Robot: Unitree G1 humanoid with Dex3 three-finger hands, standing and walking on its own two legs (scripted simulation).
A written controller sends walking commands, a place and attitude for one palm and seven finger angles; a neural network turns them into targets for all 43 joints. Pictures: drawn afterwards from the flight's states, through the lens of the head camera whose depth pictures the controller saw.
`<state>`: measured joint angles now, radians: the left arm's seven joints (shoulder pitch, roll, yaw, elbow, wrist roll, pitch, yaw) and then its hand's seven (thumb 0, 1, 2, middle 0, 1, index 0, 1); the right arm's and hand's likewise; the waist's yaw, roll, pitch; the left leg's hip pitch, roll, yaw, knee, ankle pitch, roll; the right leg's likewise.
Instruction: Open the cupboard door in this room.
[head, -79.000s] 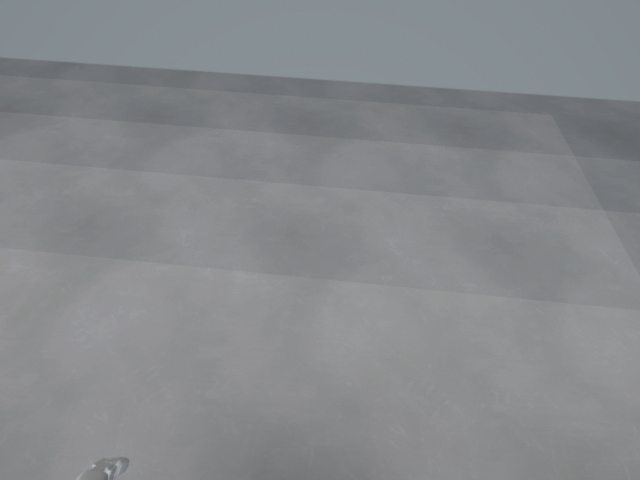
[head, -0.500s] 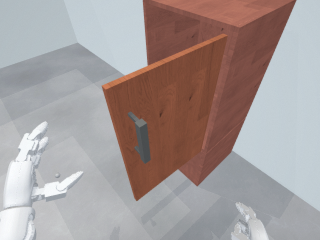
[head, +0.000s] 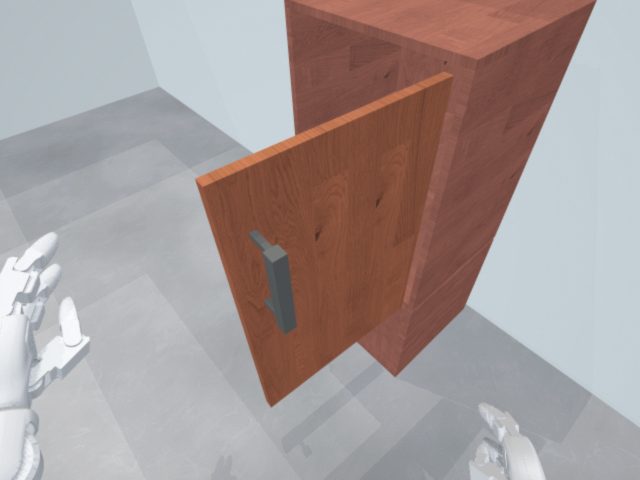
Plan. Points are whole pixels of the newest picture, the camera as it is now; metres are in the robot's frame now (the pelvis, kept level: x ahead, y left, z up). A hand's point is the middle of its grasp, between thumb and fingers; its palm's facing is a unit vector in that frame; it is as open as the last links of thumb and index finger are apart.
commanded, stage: draw the hand back to the body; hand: left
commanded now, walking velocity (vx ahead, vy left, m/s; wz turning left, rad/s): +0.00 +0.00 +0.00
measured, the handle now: (273, 284) +0.34 +0.11 +0.07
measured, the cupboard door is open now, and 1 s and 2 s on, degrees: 87 87 87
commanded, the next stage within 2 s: step back with the hand held close in 0.14 s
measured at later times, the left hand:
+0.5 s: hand (79, 346) +0.19 +0.26 +0.15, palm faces +0.34 -0.79 -0.52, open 7.4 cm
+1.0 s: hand out of the picture +0.06 +0.30 +0.15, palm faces +0.46 -0.75 -0.48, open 7.4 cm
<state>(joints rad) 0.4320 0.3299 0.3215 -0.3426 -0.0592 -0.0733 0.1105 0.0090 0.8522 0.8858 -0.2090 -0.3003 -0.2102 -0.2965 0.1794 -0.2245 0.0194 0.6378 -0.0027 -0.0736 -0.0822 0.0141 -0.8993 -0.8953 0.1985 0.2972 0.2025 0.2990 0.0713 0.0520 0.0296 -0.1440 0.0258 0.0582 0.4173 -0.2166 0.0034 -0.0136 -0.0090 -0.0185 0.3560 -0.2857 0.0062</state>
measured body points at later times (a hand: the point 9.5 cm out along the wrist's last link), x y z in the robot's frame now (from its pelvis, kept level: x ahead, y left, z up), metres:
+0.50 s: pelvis -0.02 +0.00 +0.00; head +0.00 -0.02 +0.45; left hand +0.16 +0.30 +0.18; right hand +0.17 -0.24 -0.09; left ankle +0.01 +0.12 -0.74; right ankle -0.06 -0.12 -0.74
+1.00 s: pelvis -0.13 +0.03 -0.02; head -0.10 +0.04 +0.43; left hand +0.03 +0.33 +0.17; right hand +0.05 -0.20 -0.11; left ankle +0.00 +0.12 -0.74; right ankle -0.06 -0.12 -0.74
